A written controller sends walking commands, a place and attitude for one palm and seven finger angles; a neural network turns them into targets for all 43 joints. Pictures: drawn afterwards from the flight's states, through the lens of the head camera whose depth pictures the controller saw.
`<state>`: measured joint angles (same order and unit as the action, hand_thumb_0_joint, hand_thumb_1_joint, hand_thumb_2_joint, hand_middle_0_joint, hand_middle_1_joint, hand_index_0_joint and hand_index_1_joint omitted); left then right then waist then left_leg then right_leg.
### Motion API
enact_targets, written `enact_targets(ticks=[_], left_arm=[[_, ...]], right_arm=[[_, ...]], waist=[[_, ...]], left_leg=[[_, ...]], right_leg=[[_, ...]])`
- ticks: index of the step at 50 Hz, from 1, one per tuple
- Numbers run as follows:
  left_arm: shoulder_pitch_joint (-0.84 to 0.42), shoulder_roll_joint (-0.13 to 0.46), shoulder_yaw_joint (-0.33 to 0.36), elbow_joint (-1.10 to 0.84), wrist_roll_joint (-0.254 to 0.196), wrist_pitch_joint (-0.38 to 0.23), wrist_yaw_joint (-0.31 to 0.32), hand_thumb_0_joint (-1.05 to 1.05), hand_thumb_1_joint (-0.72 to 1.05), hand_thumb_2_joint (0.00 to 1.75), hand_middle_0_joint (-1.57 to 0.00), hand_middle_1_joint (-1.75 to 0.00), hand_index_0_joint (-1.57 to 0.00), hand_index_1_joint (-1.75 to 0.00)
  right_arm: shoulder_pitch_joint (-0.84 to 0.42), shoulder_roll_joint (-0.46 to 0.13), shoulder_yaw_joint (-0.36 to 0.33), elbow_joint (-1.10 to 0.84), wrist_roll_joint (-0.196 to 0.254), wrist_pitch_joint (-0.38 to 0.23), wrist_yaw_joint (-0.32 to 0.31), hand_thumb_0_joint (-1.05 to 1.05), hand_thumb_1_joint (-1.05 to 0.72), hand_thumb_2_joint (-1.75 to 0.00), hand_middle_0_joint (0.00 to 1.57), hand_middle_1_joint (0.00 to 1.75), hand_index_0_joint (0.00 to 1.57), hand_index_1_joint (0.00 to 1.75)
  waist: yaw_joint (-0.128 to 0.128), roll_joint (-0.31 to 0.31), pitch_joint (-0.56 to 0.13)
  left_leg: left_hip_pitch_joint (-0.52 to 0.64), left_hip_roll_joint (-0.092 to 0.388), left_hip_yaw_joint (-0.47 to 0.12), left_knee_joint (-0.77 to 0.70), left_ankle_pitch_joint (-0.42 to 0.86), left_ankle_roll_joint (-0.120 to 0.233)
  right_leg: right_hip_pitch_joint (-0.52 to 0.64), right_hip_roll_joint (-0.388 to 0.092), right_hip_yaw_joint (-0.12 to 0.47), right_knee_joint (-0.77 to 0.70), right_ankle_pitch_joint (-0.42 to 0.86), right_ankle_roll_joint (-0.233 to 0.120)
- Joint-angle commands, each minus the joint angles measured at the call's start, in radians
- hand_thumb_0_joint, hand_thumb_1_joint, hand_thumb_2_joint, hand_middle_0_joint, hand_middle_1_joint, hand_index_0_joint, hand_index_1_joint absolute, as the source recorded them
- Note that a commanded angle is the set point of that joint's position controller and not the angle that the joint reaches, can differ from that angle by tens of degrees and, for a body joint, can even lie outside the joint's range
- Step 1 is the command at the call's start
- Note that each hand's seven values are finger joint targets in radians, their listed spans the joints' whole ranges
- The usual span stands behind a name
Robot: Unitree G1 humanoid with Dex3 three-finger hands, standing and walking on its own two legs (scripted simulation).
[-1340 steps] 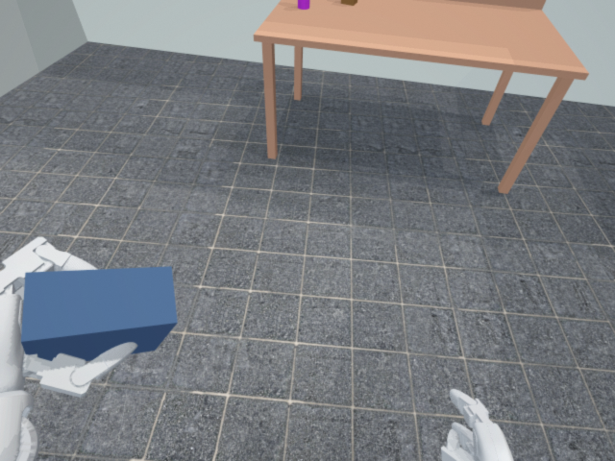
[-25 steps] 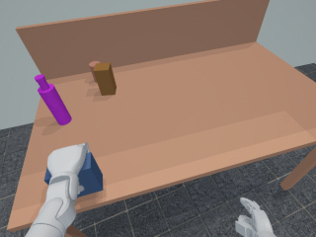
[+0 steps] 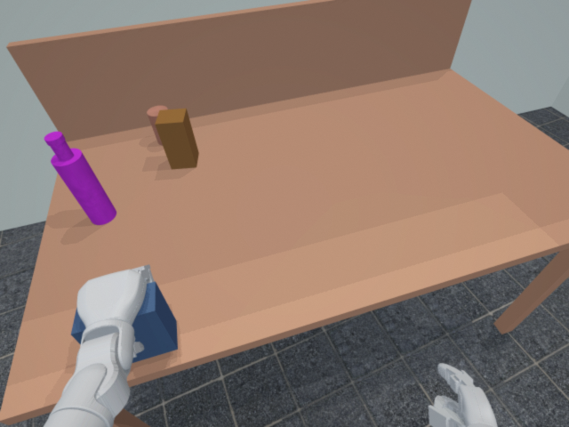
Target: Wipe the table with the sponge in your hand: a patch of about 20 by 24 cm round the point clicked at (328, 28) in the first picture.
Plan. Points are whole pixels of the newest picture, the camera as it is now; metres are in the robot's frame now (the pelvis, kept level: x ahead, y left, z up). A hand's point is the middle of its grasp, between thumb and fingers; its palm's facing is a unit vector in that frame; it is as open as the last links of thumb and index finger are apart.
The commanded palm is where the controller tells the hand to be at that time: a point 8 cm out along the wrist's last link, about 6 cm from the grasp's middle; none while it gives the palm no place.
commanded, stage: lower the sponge onto the table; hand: left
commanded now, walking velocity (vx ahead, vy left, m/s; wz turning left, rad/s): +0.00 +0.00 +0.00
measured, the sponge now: (134, 332) +0.25 +0.29 -0.05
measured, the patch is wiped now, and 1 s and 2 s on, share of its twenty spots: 0.00 0.20 0.55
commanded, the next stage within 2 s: wipe forward along the first lane in 0.62 s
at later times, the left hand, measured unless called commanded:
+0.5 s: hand (130, 318) +0.27 +0.29 -0.03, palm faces -0.12 -0.06 -0.99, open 9.8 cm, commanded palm +0.25 +0.28 +0.03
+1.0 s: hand (129, 303) +0.29 +0.31 -0.03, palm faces -0.12 -0.02 -0.99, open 9.8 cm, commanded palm +0.28 +0.30 +0.01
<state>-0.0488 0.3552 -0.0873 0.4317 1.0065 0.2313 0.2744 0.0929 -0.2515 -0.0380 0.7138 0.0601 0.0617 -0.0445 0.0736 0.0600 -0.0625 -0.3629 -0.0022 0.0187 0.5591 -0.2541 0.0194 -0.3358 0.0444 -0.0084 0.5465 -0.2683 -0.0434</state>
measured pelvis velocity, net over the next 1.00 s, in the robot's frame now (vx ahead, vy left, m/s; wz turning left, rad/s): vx -0.02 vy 0.00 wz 0.02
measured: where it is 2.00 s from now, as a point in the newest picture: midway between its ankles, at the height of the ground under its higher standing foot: outside the picture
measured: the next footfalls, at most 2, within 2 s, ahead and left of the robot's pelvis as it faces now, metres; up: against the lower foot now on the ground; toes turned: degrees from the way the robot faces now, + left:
none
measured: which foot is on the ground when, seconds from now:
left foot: down 0.00-1.00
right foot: down 0.00-1.00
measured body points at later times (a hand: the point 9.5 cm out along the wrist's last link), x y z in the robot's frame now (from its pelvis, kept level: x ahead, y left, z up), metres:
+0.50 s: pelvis +0.00 +0.01 -0.01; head +0.01 -0.01 +0.44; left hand +0.27 +0.29 +0.02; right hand +0.19 -0.23 -0.11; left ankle +0.02 +0.11 -0.73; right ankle +0.01 -0.10 -0.73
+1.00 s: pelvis -0.02 +0.00 -0.02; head +0.01 -0.01 +0.43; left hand +0.29 +0.30 +0.02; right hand +0.16 -0.24 -0.13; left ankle +0.02 +0.11 -0.73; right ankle +0.01 -0.10 -0.73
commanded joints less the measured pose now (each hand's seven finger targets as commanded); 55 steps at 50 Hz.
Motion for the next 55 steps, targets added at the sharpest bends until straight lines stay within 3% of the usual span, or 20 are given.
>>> enact_targets(ticks=[1,5,6,14,15,16,18,25,27,30,34,38,40,42,44,45,47,50,51,55], left_arm=[[-0.254,0.183,0.072,-0.205,0.013,-0.009,0.061,0.00,0.10,1.30,-1.20,-1.60,-1.20,-1.60],[-0.268,0.233,0.120,-0.177,0.023,-0.003,0.077,0.00,0.10,1.30,-1.20,-1.60,-1.20,-1.60],[-0.294,0.177,0.061,-0.190,0.021,-0.006,0.077,0.00,0.10,1.30,-1.20,-1.60,-1.20,-1.60],[-0.296,0.201,0.086,-0.096,0.032,0.011,0.090,0.00,0.10,1.30,-1.20,-1.60,-1.20,-1.60],[-0.298,0.248,0.129,-0.103,0.031,0.010,0.093,0.00,0.10,1.30,-1.20,-1.60,-1.20,-1.60],[-0.310,0.183,0.067,-0.117,0.029,0.005,0.090,0.00,0.10,1.30,-1.20,-1.60,-1.20,-1.60],[-0.299,0.170,0.057,-0.088,0.034,0.004,0.089,0.00,0.10,1.30,-1.20,-1.60,-1.20,-1.60],[-0.298,0.222,0.114,-0.067,0.035,-0.022,0.100,0.00,0.10,1.30,-1.20,-1.60,-1.20,-1.60],[-0.327,0.180,0.072,-0.041,0.033,-0.020,0.102,0.00,0.10,1.30,-1.20,-1.60,-1.20,-1.60],[-0.319,0.207,0.102,-0.007,0.031,-0.009,0.106,0.00,0.10,1.30,-1.20,-1.60,-1.20,-1.60],[-0.304,0.141,0.039,-0.003,0.036,-0.004,0.104,0.00,0.10,1.30,-1.20,-1.60,-1.20,-1.60],[-0.336,0.163,0.055,0.037,0.025,0.000,0.105,0.00,0.10,1.30,-1.20,-1.60,-1.20,-1.60],[-0.359,0.243,0.123,0.062,0.031,0.000,0.109,0.00,0.10,1.30,-1.20,-1.60,-1.20,-1.60],[-0.421,0.188,0.057,0.081,0.039,-0.002,0.103,0.00,0.10,1.30,-1.20,-1.60,-1.20,-1.60],[-0.457,0.207,0.059,0.153,0.049,0.002,0.098,0.00,0.10,1.30,-1.20,-1.60,-1.20,-1.60],[-0.476,0.256,0.104,0.166,0.048,-0.005,0.100,0.00,0.10,1.30,-1.20,-1.60,-1.20,-1.60],[-0.475,0.222,0.068,0.208,0.045,-0.012,0.091,0.00,0.10,1.30,-1.20,-1.60,-1.20,-1.60],[-0.518,0.287,0.116,0.264,0.055,-0.031,0.087,0.00,0.10,1.30,-1.20,-1.60,-1.20,-1.60],[-0.521,0.242,0.072,0.277,0.053,-0.038,0.084,0.00,0.10,1.30,-1.20,-1.60,-1.20,-1.60],[-0.553,0.287,0.121,0.338,0.056,-0.063,0.091,0.00,0.10,1.30,-1.20,-1.60,-1.20,-1.60]], right_arm=[[-0.140,-0.116,-0.040,-0.157,-0.004,-0.045,-0.008,0.00,-0.90,-0.90,0.20,0.30,0.20,0.30],[-0.140,-0.123,-0.041,-0.147,-0.004,-0.043,-0.008,0.00,-0.90,-0.90,0.20,0.30,0.20,0.30],[-0.137,-0.116,-0.038,-0.153,-0.003,-0.044,-0.008,0.00,-0.90,-0.90,0.20,0.30,0.20,0.30],[-0.127,-0.119,-0.037,-0.141,-0.003,-0.033,-0.009,0.00,-0.90,-0.90,0.20,0.30,0.20,0.30],[-0.129,-0.126,-0.037,-0.140,-0.004,-0.029,-0.010,0.00,-0.90,-0.90,0.20,0.30,0.20,0.30],[-0.124,-0.115,-0.037,-0.148,-0.003,-0.030,-0.008,0.00,-0.90,-0.90,0.20,0.30,0.20,0.30],[-0.118,-0.114,-0.038,-0.145,-0.003,-0.030,-0.005,0.00,-0.90,-0.90,0.20,0.30,0.20,0.30],[-0.096,-0.124,-0.043,-0.142,-0.008,-0.028,-0.007,0.00,-0.90,-0.90,0.20,0.30,0.20,0.30],[-0.088,-0.120,-0.041,-0.139,-0.004,-0.027,-0.006,0.00,-0.90,-0.90,0.20,0.30,0.20,0.30],[-0.086,-0.128,-0.043,-0.134,-0.003,-0.022,-0.006,0.00,-0.90,-0.90,0.20,0.30,0.20,0.30],[-0.081,-0.122,-0.045,-0.142,-0.003,-0.021,0.000,0.00,-0.90,-0.90,0.20,0.30,0.20,0.30],[-0.071,-0.127,-0.041,-0.138,0.000,-0.015,-0.007,0.00,-0.90,-0.90,0.20,0.30,0.20,0.30],[-0.066,-0.138,-0.040,-0.126,0.000,-0.010,-0.014,0.00,-0.90,-0.90,0.20,0.30,0.20,0.30],[-0.056,-0.127,-0.036,-0.129,0.002,-0.009,-0.016,0.00,-0.90,-0.90,0.20,0.30,0.20,0.30],[-0.046,-0.132,-0.033,-0.119,0.002,-0.005,-0.021,0.00,-0.90,-0.90,0.20,0.30,0.20,0.30],[-0.041,-0.137,-0.033,-0.112,0.004,-0.002,-0.024,0.00,-0.90,-0.90,0.20,0.30,0.20,0.30],[-0.022,-0.132,-0.032,-0.120,0.004,-0.002,-0.026,0.00,-0.90,-0.90,0.20,0.30,0.20,0.30],[-0.005,-0.142,-0.031,-0.111,0.003,0.003,-0.029,0.00,-0.90,-0.90,0.20,0.30,0.20,0.30],[0.008,-0.135,-0.032,-0.118,0.002,0.001,-0.028,0.00,-0.90,-0.90,0.20,0.30,0.20,0.30],[0.036,-0.145,-0.037,-0.107,0.001,0.002,-0.023,0.00,-0.90,-0.90,0.20,0.30,0.20,0.30]], waist=[[-0.004,-0.019,-0.229],[0.004,-0.036,-0.236],[-0.011,-0.019,-0.240],[-0.008,-0.050,-0.234],[0.002,-0.020,-0.236],[-0.013,-0.008,-0.242],[-0.016,-0.022,-0.234],[-0.009,-0.022,-0.261],[-0.030,-0.046,-0.235],[-0.021,-0.049,-0.224],[-0.029,-0.055,-0.248],[-0.042,-0.099,-0.212],[-0.034,-0.087,-0.218],[-0.054,-0.073,-0.204],[-0.065,-0.093,-0.175],[-0.056,-0.075,-0.191],[-0.063,-0.085,-0.208],[-0.063,-0.070,-0.223],[-0.072,-0.063,-0.232],[-0.075,-0.090,-0.253]], left_leg=[[0.122,-0.026,-0.063,-0.043,0.158,0.025],[0.115,-0.025,-0.076,-0.041,0.144,0.021],[0.116,-0.023,-0.067,-0.035,0.144,0.023],[0.084,-0.025,-0.067,-0.023,0.128,0.022],[0.084,-0.025,-0.074,-0.028,0.125,0.018],[0.089,-0.024,-0.065,-0.020,0.128,0.021],[0.086,-0.021,-0.071,-0.014,0.132,0.020],[0.066,-0.020,-0.077,0.002,0.125,0.020],[0.044,-0.017,-0.070,0.007,0.104,0.021],[0.027,-0.018,-0.076,0.004,0.084,0.019],[0.032,-0.016,-0.072,0.023,0.107,0.020],[-0.011,-0.015,-0.067,0.024,0.058,0.025],[-0.025,-0.021,-0.070,0.027,0.048,0.025],[-0.033,-0.020,-0.062,0.032,0.025,0.026],[-0.062,-0.023,-0.058,0.038,-0.012,0.027],[-0.068,-0.024,-0.063,0.036,-0.024,0.025],[-0.087,-0.026,-0.051,0.051,-0.028,0.028],[-0.116,-0.027,-0.054,0.064,-0.032,0.027],[-0.121,-0.027,-0.044,0.075,-0.031,0.030],[-0.158,-0.020,-0.049,0.098,-0.024,0.030]], right_leg=[[0.043,-0.015,0.076,-0.074,0.200,-0.030],[0.029,-0.009,0.086,-0.069,0.171,-0.035],[0.022,-0.013,0.064,-0.060,0.174,-0.030],[0.005,-0.012,0.065,-0.054,0.162,-0.030],[0.007,-0.009,0.077,-0.053,0.150,-0.035],[0.001,-0.011,0.060,-0.044,0.156,-0.031],[-0.019,-0.009,0.054,-0.041,0.153,-0.032],[-0.029,-0.005,0.064,-0.027,0.146,-0.034],[-0.050,-0.009,0.048,-0.025,0.135,-0.028],[-0.062,-0.005,0.056,-0.026,0.102,-0.032],[-0.072,-0.008,0.039,-0.010,0.131,-0.030],[-0.087,-0.009,0.042,-0.016,0.094,-0.023],[-0.084,-0.007,0.061,-0.016,0.085,-0.026],[-0.114,-0.013,0.035,-0.013,0.054,-0.021],[-0.142,-0.014,0.041,-0.022,0.014,-0.018],[-0.141,-0.010,0.054,-0.019,-0.005,-0.023],[-0.138,-0.015,0.038,-0.015,0.000,-0.016],[-0.151,-0.012,0.058,-0.003,-0.002,-0.021],[-0.151,-0.015,0.042,0.003,0.007,-0.015],[-0.171,-0.013,0.050,0.020,0.025,-0.016]])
